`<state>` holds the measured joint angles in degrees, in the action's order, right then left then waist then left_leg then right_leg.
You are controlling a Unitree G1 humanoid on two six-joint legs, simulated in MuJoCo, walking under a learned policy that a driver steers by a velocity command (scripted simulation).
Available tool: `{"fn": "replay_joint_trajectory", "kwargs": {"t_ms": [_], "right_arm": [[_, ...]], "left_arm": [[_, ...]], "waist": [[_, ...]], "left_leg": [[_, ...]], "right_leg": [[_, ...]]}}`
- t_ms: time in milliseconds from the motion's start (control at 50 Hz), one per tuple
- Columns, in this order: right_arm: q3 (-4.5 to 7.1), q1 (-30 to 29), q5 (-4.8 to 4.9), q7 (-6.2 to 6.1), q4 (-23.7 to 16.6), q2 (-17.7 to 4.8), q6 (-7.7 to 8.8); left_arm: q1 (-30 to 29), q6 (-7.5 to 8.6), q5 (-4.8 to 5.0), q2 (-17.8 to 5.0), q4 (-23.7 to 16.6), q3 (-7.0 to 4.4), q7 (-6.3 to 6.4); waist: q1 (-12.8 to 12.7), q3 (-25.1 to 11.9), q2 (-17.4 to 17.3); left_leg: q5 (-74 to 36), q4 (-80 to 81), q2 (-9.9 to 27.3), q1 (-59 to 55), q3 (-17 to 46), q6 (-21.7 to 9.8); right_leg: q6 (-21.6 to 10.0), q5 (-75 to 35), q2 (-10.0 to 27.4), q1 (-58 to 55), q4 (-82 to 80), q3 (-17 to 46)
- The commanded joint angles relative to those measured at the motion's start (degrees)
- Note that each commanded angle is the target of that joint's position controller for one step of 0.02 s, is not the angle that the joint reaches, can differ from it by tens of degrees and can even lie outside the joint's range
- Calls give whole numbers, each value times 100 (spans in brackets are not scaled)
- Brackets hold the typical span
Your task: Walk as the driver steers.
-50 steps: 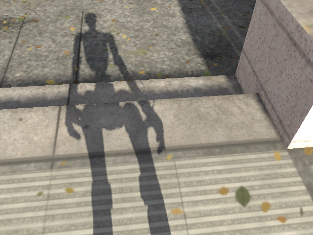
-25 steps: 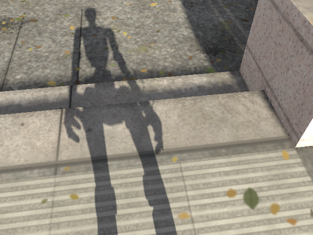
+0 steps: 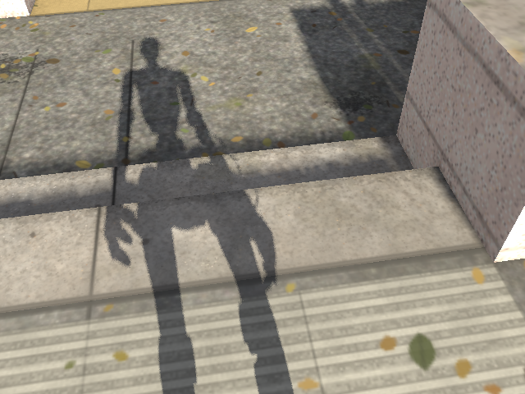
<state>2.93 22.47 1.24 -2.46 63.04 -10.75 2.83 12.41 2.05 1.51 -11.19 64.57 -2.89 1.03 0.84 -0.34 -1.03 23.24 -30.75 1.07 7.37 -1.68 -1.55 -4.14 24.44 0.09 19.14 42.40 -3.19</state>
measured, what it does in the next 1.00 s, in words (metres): walks ahead: left foot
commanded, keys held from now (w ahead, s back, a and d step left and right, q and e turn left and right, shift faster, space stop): w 1.00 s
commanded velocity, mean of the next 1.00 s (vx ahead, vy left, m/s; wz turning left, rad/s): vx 0.44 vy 0.00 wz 0.00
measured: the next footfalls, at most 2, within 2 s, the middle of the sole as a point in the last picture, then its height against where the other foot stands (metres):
left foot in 0.58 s outside the picture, level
right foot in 1.16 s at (325, 306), level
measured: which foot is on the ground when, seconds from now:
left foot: down 0.00-0.10, up 0.12-0.56, down 0.58-1.00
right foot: down 0.00-0.58, up 0.60-1.00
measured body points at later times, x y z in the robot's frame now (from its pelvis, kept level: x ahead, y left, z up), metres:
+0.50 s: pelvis +0.20 -0.02 +0.00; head +0.23 -0.02 +0.45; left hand +0.10 +0.22 -0.14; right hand +0.43 -0.23 -0.10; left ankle +0.40 +0.12 -0.69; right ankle +0.04 -0.12 -0.73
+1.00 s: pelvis +0.49 +0.02 +0.01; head +0.51 +0.02 +0.46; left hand +0.67 +0.26 -0.10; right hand +0.47 -0.23 -0.13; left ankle +0.42 +0.11 -0.73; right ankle +0.69 -0.15 -0.67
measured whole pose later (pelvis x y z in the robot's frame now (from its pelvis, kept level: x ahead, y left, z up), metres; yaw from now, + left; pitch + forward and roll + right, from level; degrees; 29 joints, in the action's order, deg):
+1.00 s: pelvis +0.49 +0.02 +0.01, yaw +0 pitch +2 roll +2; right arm 2.4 21.8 -3.1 1.8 58.9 -12.3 6.8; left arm 3.5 4.2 -3.3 -13.6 51.9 -3.1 -0.9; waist 3.6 -0.4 2.0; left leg 12.7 -11.5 -3.9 0.7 -4.1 -3.6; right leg -1.7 -5.2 7.7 40.1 39.4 2.1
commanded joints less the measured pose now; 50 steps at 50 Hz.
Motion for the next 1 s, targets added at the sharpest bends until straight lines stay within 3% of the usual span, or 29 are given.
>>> {"fn": "replay_joint_trajectory", "kwargs": {"t_ms": [20,40,80,100,120,140,160,200,240,280,360,440,500,540,560,580,600,620,640,660,680,700,720,740,800,860,960,980,1000], "right_arm": [[170,110,27,50,-238,-866,183],[170,-63,67,82,-290,-871,176],[168,-316,62,129,-408,-916,155],[119,-597,36,143,-546,-779,187],[9,-548,30,126,-782,-309,283],[37,-781,116,133,-890,-413,372],[54,-896,219,180,-958,-497,424],[113,-890,120,195,-902,-599,454],[197,-845,54,223,-867,-668,376],[181,-1040,28,258,-930,-509,285],[69,-2194,0,295,-1390,-330,260],[5,-2944,53,415,-1642,-393,285],[5,-3174,69,525,-1809,-508,339],[116,-2746,59,546,-1765,-771,365],[229,-2072,62,525,-1597,-987,362],[369,-1007,73,481,-1278,-1242,335],[485,40,-19,403,-1060,-1725,299],[459,285,-118,462,-932,-1848,301],[319,55,-81,471,-942,-1314,322],[245,-532,-41,460,-1021,-1080,357],[176,-1084,-61,474,-1144,-923,399],[137,-1350,-131,504,-1153,-772,438],[95,-1417,-192,523,-1102,-647,462],[80,-1370,-187,530,-1036,-597,460],[111,-1076,-162,415,-898,-855,459],[140,-693,-154,283,-823,-1004,410],[141,-167,-70,219,-711,-1070,352],[-170,645,-837,549,-357,-148,503],[-123,788,-792,711,-276,-272,548]], "left_arm": [[-705,313,83,-351,-552,-40,-118],[-485,350,100,-350,-483,-58,-136],[658,338,46,-475,5,-200,-138],[1539,336,7,-811,197,-331,-126],[2326,361,17,-1533,249,-478,-140],[2058,448,-101,-1080,213,-283,-165],[1492,513,-100,-791,34,-169,-161],[821,531,-113,-571,-215,-32,-227],[883,466,-148,-419,-221,51,-219],[1188,421,-159,-523,-170,61,-141],[1291,368,-187,-766,-287,41,-12],[1659,356,-104,-849,-256,-12,9],[1702,305,-67,-883,-235,-66,12],[1545,263,-93,-1047,-300,-128,14],[1441,219,-119,-1104,-330,-149,11],[1323,186,-141,-1058,-394,-124,3],[1370,198,-231,-805,-557,-22,-20],[2179,348,-110,124,-524,211,-116],[1538,520,70,-515,-579,57,-140],[914,594,181,-812,-826,-26,-132],[626,614,134,-859,-902,-39,-69],[554,566,34,-830,-899,-104,-17],[755,470,-5,-710,-881,-117,-8],[880,389,-1,-575,-862,-117,0],[484,257,-35,-572,-1054,-143,29],[-252,264,-122,-640,-1309,-170,13],[-1213,322,-77,-493,-1556,-94,-105],[-626,193,-939,-10,-1364,173,-346],[-668,130,-932,-172,-1414,101,-409]], "waist": [[-12,1194,-716],[-176,1098,-632],[-634,602,-467],[-1015,320,289],[-1122,-180,1994],[-905,-112,1453],[-637,336,950],[-311,550,339],[-183,520,457],[-194,545,450],[-367,758,397],[-537,928,478],[-430,917,524],[-82,452,751],[302,-9,877],[811,-605,883],[1034,-1470,90],[452,-2486,-1487],[655,-2004,-954],[516,-1062,-747],[282,-656,-66],[65,-391,91],[-157,-354,-50],[-244,-282,-163],[-289,120,-190],[-109,299,-98],[214,397,-159],[178,457,-347],[187,613,-383]], "left_leg": [[1256,1877,1803,242,2293,-1137],[930,1690,1545,450,1828,-944],[-301,860,890,1452,956,-621],[-1300,-780,413,2089,290,-310],[-193,-2963,-362,3354,-291,72],[700,-4197,-233,3946,563,-51],[290,-4658,107,4403,738,-264],[-784,-4217,551,4238,612,-420],[-1221,-3603,696,3694,449,-356],[-1453,-3210,683,3715,247,-190],[-2280,-1527,542,3616,42,9],[-2693,-498,319,3263,-129,-53],[-2434,-70,244,3194,-90,-282],[-2069,-27,-46,2357,-253,-472],[-1929,-60,-264,1470,-387,-608],[-2003,-65,-280,-5,-338,-785],[-1711,-196,974,-1909,1195,-1151],[-181,890,2256,-3436,4292,-2072],[136,1447,2005,-3035,4485,-1729],[-363,1517,1850,-2152,3478,-1459],[-1203,1657,1689,-1128,2719,-1333],[-1741,1785,1494,-335,2160,-1256],[-1849,1936,1317,106,1808,-1208],[-1818,2090,1221,334,1603,-1234],[-1866,2460,1159,698,1190,-1325],[-2053,2554,1119,400,983,-1266],[-2252,2472,912,37,458,-1005],[-2273,2324,1097,-331,517,-1410],[-2435,2305,1273,-732,618,-1499]], "right_leg": [[-204,401,330,1393,143,162],[-221,180,233,760,-526,-20],[-99,-880,-253,-1444,-1158,-377],[-338,-593,414,-2314,-1712,745],[-1221,-67,1895,-3262,-2915,3567],[-1480,359,2338,-3018,-3292,4634],[-1295,396,2279,-2722,-3205,4043],[-884,-469,1777,-2141,-3293,2612],[-611,-1511,1347,-1802,-3386,1649],[-635,-2316,1232,-1760,-3458,1231],[-635,-2710,1115,-1465,-3670,780],[-626,-2615,1222,-1690,-3764,572],[-538,-3277,1450,-2348,-3414,470],[-416,-5145,1509,-2652,-2717,377],[-330,-6145,1420,-2640,-1898,257],[-158,-6250,1175,-2053,-642,100],[7,-4112,770,-525,1353,-55],[260,603,-372,1383,3264,573],[92,667,-136,1984,3895,1248],[6,190,155,2353,3935,995],[-11,-396,487,2042,3641,874],[-8,-702,685,1709,3323,813],[-31,-864,852,1331,3115,872],[-28,-885,897,1198,2916,850],[129,-1202,1022,1575,2209,731],[306,-2147,1031,2208,1178,667],[338,-3166,682,1908,-471,324],[207,-3395,692,2044,-393,476],[142,-3102,704,2359,-470,556]]}}
Keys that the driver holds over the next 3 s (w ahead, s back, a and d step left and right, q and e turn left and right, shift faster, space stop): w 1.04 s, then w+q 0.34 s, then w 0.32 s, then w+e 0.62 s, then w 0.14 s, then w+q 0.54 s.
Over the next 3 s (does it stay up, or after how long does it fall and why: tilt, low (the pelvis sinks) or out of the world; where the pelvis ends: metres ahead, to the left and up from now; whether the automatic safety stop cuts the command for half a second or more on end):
stays up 1.69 0.00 -0.28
